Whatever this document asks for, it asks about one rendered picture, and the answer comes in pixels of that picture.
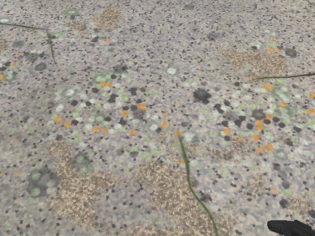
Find right robot hand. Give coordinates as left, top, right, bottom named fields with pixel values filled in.
left=267, top=219, right=315, bottom=236

